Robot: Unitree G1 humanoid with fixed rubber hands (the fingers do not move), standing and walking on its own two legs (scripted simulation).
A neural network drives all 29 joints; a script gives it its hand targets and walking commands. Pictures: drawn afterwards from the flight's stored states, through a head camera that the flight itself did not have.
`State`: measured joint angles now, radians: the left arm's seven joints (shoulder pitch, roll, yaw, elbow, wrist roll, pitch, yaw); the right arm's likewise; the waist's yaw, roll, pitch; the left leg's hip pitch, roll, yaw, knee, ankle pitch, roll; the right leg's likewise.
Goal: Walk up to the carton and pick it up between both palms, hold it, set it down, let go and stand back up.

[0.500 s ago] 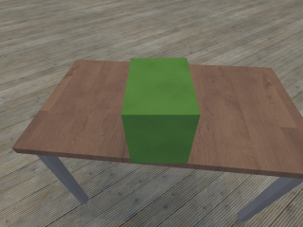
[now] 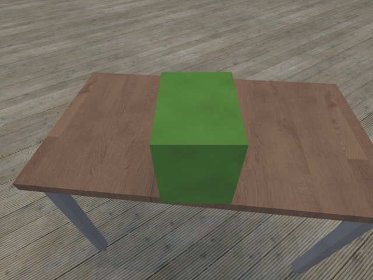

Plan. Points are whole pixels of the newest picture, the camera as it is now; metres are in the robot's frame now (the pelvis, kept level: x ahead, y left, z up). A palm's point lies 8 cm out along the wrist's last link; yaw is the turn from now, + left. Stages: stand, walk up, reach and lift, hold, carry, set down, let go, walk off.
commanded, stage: walk up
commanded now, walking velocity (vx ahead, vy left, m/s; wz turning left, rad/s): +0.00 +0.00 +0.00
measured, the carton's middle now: (196, 137) +0.47 +0.00 +0.04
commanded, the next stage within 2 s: stand in 1.66 s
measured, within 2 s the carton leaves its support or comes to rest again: neither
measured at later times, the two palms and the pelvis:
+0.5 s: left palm out of the picture +0.00 +0.26 -0.12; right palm out of the picture -0.03 -0.24 -0.15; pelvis -0.02 +0.01 +0.00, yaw -4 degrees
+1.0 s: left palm out of the picture -0.05 +0.30 -0.15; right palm out of the picture -0.04 -0.13 -0.15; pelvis -0.03 +0.08 +0.00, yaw -4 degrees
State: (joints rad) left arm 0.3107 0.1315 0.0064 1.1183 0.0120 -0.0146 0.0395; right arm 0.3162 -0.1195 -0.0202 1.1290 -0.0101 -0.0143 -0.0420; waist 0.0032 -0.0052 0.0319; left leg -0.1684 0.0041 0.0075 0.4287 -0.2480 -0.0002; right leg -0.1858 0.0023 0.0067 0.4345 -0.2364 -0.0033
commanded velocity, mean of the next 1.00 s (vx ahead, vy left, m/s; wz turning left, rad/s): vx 0.00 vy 0.02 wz -0.07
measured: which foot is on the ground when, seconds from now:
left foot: down 0.00-0.34, up 0.36-0.62, down 0.64-1.00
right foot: down 0.00-0.64, up 0.66-0.96, down 0.98-1.00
